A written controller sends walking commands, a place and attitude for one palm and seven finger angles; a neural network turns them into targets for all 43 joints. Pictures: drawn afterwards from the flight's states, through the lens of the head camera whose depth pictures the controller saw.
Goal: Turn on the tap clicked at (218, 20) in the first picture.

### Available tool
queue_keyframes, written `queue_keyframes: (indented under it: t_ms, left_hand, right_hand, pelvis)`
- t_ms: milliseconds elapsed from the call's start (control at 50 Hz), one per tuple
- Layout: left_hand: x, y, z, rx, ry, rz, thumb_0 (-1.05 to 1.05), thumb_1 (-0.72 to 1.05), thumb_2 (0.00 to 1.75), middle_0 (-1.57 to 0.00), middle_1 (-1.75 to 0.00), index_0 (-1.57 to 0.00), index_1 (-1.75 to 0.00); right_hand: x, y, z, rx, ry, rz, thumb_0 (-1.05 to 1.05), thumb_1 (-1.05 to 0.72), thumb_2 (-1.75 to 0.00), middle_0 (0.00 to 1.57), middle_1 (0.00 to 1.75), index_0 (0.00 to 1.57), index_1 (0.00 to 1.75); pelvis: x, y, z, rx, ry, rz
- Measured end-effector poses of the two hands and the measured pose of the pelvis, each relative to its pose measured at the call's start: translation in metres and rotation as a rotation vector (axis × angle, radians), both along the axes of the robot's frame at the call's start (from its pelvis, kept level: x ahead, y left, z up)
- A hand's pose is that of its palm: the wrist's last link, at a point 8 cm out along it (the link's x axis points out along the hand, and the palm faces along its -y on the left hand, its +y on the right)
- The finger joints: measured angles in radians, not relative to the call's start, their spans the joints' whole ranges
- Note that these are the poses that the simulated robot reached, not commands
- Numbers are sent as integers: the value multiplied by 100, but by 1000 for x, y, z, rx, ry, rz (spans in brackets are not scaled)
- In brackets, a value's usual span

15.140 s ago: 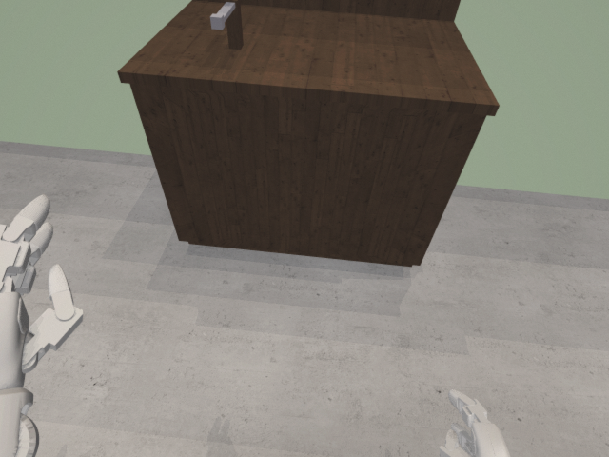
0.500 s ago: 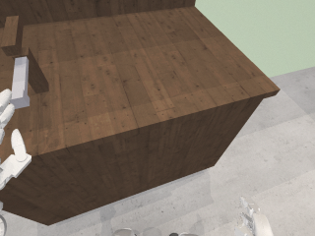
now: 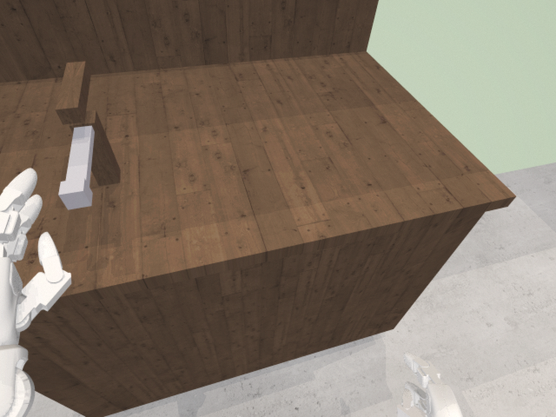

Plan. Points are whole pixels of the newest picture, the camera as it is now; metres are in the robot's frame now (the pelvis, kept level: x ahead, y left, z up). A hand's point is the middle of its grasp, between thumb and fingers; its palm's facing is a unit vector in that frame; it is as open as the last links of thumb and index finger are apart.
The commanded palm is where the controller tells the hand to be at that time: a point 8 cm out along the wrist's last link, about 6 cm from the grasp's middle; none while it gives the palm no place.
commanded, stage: come to a stop and stand still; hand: left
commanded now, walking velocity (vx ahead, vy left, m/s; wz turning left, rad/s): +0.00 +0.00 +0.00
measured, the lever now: (76, 193) +0.33 +0.30 +0.15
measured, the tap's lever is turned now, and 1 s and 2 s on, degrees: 0 0 0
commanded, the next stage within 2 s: look again from close up in 0.52 s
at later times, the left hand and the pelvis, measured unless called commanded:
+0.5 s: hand (89, 234) +0.27 +0.25 +0.16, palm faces +0.40 -0.84 -0.36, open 7.4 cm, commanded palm +0.21 +0.28 +0.18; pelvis +0.05 +0.00 +0.00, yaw +0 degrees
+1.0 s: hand (63, 266) +0.22 +0.25 +0.16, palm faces +0.35 -0.86 -0.38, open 7.4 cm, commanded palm +0.17 +0.29 +0.18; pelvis +0.00 +0.01 +0.00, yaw -2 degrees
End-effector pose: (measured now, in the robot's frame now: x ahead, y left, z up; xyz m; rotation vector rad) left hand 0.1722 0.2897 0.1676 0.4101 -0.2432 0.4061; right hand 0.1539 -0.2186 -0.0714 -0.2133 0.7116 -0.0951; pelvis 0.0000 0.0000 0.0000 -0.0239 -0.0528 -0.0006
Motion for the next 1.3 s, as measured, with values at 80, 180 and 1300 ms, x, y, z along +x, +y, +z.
queue_keyframes:
  t_ms: [80,180,1300]
  left_hand:
    - [14,2,4,14,-4,7,1,89,90,-21,-31,-20,-30]
    - [32,-1,3,6,14,-7,1,89,90,-21,-31,-20,-30]
    - [-1,18,-4,1,-57,-67,1,89,90,-21,-30,-20,-30]
  right_hand:
    - [17,2,5,3,-14,9,1,-90,-90,20,30,20,30]
    - [38,1,7,4,-11,16,1,-90,-90,20,30,20,30]
    - [-18,14,12,-29,-53,-2,1,-90,-90,20,30,20,30]
  pelvis:
    - [12,0,2,7,10,4]
    - [28,-1,4,3,27,3]
    - [-12,21,-3,-14,-20,-14]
